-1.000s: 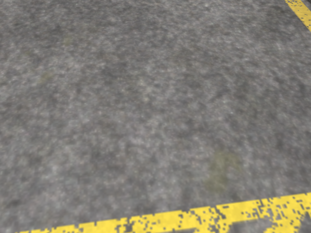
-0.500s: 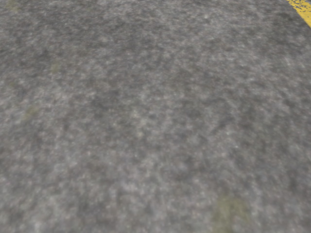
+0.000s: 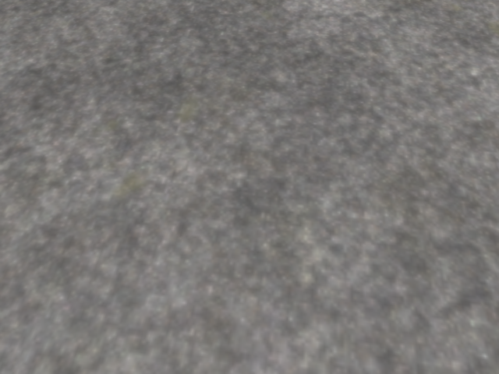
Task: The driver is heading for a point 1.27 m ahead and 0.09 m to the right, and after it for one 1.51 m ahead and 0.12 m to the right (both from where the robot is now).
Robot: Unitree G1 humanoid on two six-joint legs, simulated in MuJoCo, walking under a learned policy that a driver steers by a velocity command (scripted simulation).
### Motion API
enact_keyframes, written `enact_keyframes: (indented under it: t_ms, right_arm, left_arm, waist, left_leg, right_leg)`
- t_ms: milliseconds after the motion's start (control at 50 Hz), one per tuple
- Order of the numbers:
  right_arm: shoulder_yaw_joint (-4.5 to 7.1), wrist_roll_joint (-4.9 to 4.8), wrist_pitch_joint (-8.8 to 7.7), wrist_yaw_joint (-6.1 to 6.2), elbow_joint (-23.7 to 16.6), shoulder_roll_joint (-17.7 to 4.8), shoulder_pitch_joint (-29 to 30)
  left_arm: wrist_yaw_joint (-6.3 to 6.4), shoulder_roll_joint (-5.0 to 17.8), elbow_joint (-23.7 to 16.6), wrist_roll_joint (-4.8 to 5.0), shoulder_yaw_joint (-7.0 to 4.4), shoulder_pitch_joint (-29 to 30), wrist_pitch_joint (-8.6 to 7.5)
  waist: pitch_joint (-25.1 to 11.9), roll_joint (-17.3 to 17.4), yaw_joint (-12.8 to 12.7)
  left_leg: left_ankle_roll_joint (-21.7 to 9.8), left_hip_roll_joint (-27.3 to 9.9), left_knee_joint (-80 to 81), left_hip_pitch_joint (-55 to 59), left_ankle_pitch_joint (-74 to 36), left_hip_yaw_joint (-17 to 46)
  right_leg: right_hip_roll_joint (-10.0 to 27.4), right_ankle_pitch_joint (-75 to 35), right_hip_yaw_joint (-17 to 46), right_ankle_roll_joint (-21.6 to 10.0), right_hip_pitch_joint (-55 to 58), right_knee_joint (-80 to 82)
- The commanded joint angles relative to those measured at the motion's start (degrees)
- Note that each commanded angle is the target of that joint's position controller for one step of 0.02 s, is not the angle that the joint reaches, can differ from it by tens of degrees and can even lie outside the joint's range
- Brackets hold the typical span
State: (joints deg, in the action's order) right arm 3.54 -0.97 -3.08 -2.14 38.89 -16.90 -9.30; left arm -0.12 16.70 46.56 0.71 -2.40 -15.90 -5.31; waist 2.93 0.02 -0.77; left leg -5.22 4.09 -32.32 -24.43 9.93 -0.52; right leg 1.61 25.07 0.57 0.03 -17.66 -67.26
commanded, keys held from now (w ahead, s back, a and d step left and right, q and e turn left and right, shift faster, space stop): w+q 0.08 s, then w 0.64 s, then w+e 0.28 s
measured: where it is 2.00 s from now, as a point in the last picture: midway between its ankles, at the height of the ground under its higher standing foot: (282, 179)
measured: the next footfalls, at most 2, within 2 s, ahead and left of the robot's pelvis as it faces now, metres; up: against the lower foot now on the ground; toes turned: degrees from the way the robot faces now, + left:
right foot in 0.38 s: +0.40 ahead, -0.13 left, +0.00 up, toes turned +8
left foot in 0.90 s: +0.66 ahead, +0.15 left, +0.00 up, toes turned +5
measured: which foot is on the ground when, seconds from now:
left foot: down 0.00-0.38, up 0.40-0.88, down 0.90-1.00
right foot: up 0.00-0.36, down 0.38-0.90, up 0.92-1.00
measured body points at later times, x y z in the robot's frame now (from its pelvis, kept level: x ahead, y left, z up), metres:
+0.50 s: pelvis +0.29 -0.05 +0.01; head +0.31 -0.06 +0.46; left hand +0.40 +0.23 -0.08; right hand +0.39 -0.32 -0.12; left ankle +0.16 +0.07 -0.64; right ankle +0.36 -0.14 -0.73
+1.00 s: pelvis +0.55 +0.03 +0.00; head +0.59 +0.04 +0.45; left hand +0.54 +0.31 -0.13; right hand +0.77 -0.20 -0.07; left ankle +0.62 +0.14 -0.73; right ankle +0.43 -0.12 -0.65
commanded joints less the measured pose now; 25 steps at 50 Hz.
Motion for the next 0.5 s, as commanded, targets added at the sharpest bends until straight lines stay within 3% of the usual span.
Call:
enact_keyframes:
  t_ms: [20, 60, 100, 180, 240, 280, 340, 360, 380, 400, 420, 440, 460, 480, 500]
  right_arm:
    - [2.0, 0.62, -0.45, 0.88, -3.0, -6.78, -5.1]
    - [2.05, 0.75, -0.51, 1.19, -3.76, -6.73, -3.44]
    - [2.32, 0.59, -0.7, 1.83, -3.21, -7.81, -3.99]
    - [2.23, 0.26, -0.58, 2.63, -0.97, -7.98, -7.51]
    - [2.24, 0.02, -0.57, 2.51, 0.94, -8.67, -10.73]
    - [2.25, -0.11, -0.42, 2.51, 1.88, -8.65, -11.88]
    - [2.49, 0.1, 0.18, 2.68, 2.67, -9.04, -11.54]
    - [2.26, 0.13, 0.38, 2.68, 2.52, -8.49, -10.69]
    - [1.46, 0.58, 0.45, 2.62, 2.09, -6.58, -10.61]
    - [0.23, 0.82, -0.03, 2.65, 0.95, -3.25, -15.32]
    - [-0.44, 0.09, -0.8, 2.6, 1.26, -1.69, -19.23]
    - [0.66, -0.68, -1.07, 2.42, 1.14, -6.95, -14.4]
    - [0.99, -0.78, -1.2, 2.34, -0.16, -8.11, -8.86]
    - [0.9, -0.05, -1.37, 2.34, -0.9, -7.58, -5.71]
    - [1.07, 0.47, -1.38, 2.26, -1.03, -6.83, -5.05]
  left_arm:
    - [0.14, 8.02, -6.81, -0.96, -1.99, 3.97, -2.54]
    - [0.13, 6.77, -6.86, -1.49, -2.0, 2.2, -1.13]
    - [0.32, 5.25, -7.17, -1.64, -1.6, 3.07, -0.23]
    - [-0.25, 2.53, -8.63, -1.37, -0.31, 11.51, -0.52]
    - [-1.0, 3.68, -9.81, -0.37, -0.51, 15.85, -1.05]
    - [-1.43, 4.93, -10.59, -0.36, -0.91, 17.25, -1.41]
    - [-1.69, 6.31, -10.28, -0.44, -1.58, 14.25, -1.83]
    - [-1.5, 7.27, -8.98, -0.64, -2.26, 9.7, -1.97]
    - [-1.19, 9.47, -7.38, -1.13, -3.23, 2.31, -2.13]
    - [-1.02, 14.12, -6.51, -1.97, -4.38, -5.44, -2.13]
    - [-1.72, 13.92, -4.18, -0.9, -4.67, -9.84, -1.43]
    - [-1.75, 9.3, -4.4, 0.34, -3.3, -8.43, -1.25]
    - [-1.51, 7.64, -5.05, 0.08, -2.68, -4.34, -0.84]
    - [-1.43, 6.78, -5.49, -0.6, -2.22, -1.29, -0.49]
    - [-1.42, 5.67, -5.6, -1.11, -1.78, 0.42, -0.46]
  waist:
    - [-6.66, 1.08, 1.76]
    - [-5.83, 2.61, -0.35]
    - [-4.82, 2.86, -0.59]
    - [-3.35, 4.29, 3.42]
    - [-2.18, 4.79, 5.49]
    - [-1.42, 4.77, 5.61]
    - [-1.36, 6.22, 3.3]
    - [-3.47, 5.86, 0.68]
    - [-9.71, 3.96, -2.61]
    - [-19.14, -5.61, -3.31]
    - [-22.7, -18.32, -3.04]
    - [-15.89, -11.18, -4.5]
    - [-9.05, -6.61, -4.19]
    - [-5.02, -3.64, -3.14]
    - [-2.99, -3.66, -1.74]
  left_leg:
    - [-11.76, -15.14, 16.67, 22.2, -10.48, 23.3]
    - [-12.26, -13.46, 18.81, 15.49, -15.0, 20.7]
    - [-12.04, -12.26, 19.8, 11.36, -17.6, 16.72]
    - [-8.03, -8.98, 19.78, 8.74, -12.11, 11.09]
    - [-7.5, -11.47, 19.16, 11.96, -6.62, 13.67]
    - [-7.06, -13.73, 16.74, 16.55, -6.3, 16.04]
    - [-5.61, -15.86, 12.57, 21.11, -12.91, 18.2]
    - [-4.49, -13.89, 7.73, 21.2, -20.43, 16.86]
    - [-2.81, -10.51, -2.69, 18.24, -22.72, 14.01]
    - [0.91, -3.72, -21.67, 2.58, -8.81, 9.1]
    - [3.48, 1.44, -35.33, -12.17, 22.89, 8.09]
    - [3.13, -1.88, -40.54, -18.67, 21.63, 10.97]
    - [2.91, -4.68, -40.22, -20.29, 16.34, 8.6]
    - [3.02, -6.77, -37.48, -19.12, 12.15, 6.7]
    - [3.25, -8.56, -34.31, -17.15, 9.13, 6.36]
  right_leg:
    - [4.54, -5.73, 4.31, 0.14, -21.71, 0.93]
    - [4.61, -7.33, 3.54, 1.92, -17.52, 4.69]
    - [4.13, -11.22, 2.24, 3.68, -16.7, 10.37]
    - [2.14, -28.75, 1.0, 4.16, -12.05, 28.49]
    - [1.18, -32.64, 1.67, 3.04, -11.2, 34.27]
    - [1.11, -29.49, 2.45, 1.43, -12.81, 36.96]
    - [0.41, -22.46, 1.56, -1.4, -9.99, 39.15]
    - [-0.9, -22.14, -0.01, -2.84, -3.7, 41.18]
    - [1.95, -24.11, 2.24, -5.39, 8.16, 39.86]
    - [13.38, -21.57, 19.12, -12.31, 29.05, 39.17]
    - [20.29, -6.76, 40.45, -17.67, 38.0, 47.81]
    - [19.44, 4.07, 39.92, -15.53, 34.16, 50.34]
    - [17.57, 2.46, 32.33, -13.45, 26.85, 51.39]
    - [15.23, -3.6, 26.66, -12.8, 19.97, 52.77]
    - [13.34, -9.2, 22.88, -12.54, 15.39, 54.18]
